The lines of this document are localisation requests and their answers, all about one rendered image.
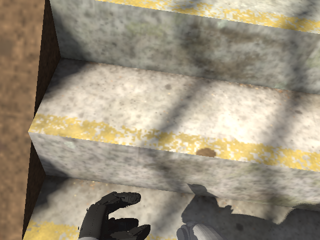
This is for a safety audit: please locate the robot right thigh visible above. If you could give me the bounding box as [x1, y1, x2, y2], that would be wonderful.
[176, 222, 228, 240]

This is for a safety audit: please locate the left robot hand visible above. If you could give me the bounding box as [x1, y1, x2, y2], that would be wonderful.
[78, 191, 151, 240]

